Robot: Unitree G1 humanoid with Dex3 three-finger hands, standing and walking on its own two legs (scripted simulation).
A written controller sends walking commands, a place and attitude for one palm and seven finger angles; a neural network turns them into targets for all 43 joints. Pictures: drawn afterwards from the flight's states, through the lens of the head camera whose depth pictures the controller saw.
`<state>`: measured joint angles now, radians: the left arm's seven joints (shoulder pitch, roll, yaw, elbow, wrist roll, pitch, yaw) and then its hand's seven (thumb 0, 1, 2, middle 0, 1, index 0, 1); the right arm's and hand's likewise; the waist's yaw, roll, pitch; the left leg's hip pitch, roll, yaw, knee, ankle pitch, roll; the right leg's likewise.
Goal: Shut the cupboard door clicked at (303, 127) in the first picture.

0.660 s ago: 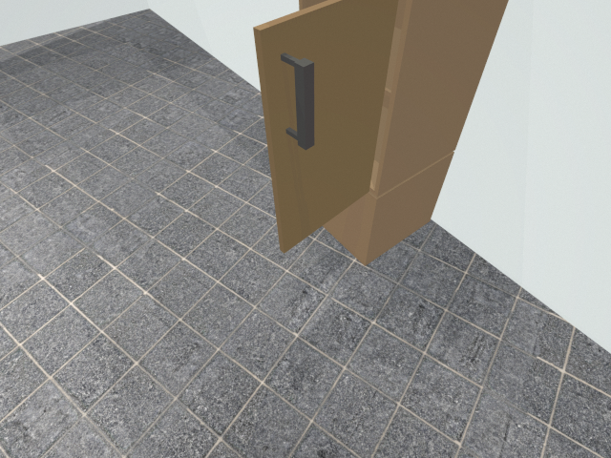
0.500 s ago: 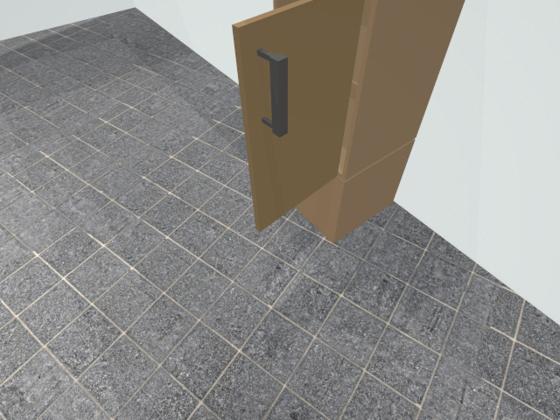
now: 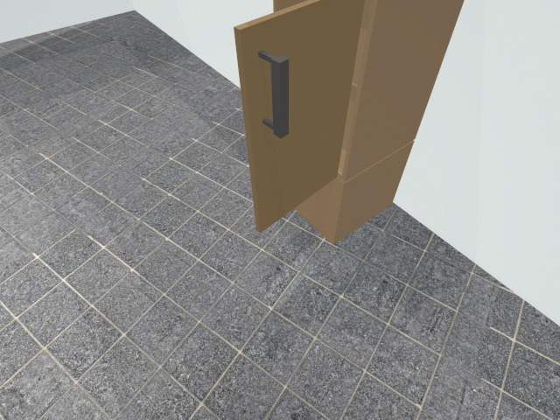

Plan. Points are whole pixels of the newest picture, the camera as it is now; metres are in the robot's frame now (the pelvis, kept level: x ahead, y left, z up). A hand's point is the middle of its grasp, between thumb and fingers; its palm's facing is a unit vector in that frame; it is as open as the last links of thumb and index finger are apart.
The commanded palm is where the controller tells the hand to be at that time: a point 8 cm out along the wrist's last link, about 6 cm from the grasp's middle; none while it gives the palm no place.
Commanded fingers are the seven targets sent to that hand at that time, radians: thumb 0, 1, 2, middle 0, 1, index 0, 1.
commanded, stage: look at it before walking up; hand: left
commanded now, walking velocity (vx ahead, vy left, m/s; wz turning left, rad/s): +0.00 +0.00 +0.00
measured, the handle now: (273, 95) +0.69 +0.05 +0.10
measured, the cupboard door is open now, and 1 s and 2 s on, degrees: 96 96 96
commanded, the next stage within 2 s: walk around to get in front in 0.18 s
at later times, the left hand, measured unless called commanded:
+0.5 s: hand out of the picture +0.06 +0.22 -0.17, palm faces -0.04 -0.96 -0.29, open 7.3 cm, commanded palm none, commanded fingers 0.00 0.90 0.90 -0.20 -0.30 -0.20 -0.30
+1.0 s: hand out of the picture +0.11 +0.17 -0.18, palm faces -0.27 -0.92 -0.29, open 7.3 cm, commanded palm none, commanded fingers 0.00 0.90 0.90 -0.20 -0.30 -0.20 -0.30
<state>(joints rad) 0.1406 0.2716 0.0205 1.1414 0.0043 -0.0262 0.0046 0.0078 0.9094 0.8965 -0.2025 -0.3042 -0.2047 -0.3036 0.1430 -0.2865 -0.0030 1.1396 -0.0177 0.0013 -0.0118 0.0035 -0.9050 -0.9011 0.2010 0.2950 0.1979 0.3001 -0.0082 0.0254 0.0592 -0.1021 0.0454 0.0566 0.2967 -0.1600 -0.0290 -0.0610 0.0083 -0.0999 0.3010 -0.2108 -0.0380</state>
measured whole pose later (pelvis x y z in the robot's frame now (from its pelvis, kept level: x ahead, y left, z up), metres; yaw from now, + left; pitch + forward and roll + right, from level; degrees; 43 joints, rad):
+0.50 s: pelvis +0.00 +0.00 -0.01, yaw -4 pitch -1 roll +0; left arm 0.17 0.25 0.04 1.10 0.01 0.02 0.01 0.01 0.91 0.90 -0.20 -0.30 -0.20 -0.30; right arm 0.13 -0.26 -0.02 1.08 -0.02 0.03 -0.03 0.00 -0.91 -0.90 0.20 0.29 0.20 0.30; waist 0.00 0.02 0.07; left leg -0.16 0.08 0.12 0.41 -0.23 -0.03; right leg -0.14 0.03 -0.04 0.40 -0.24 -0.04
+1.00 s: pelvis -0.03 -0.01 -0.02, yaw -19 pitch +0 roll +0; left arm 0.16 0.20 0.09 0.95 0.02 0.02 0.00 0.01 0.91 0.90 -0.20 -0.30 -0.20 -0.30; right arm 0.16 -0.24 -0.07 0.99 -0.01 0.07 -0.02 0.01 -0.91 -0.90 0.20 0.30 0.20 0.30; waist 0.00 0.05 0.15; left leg -0.43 0.12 0.09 1.04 -0.51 -0.06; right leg -0.32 0.00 -0.02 0.64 -0.33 -0.03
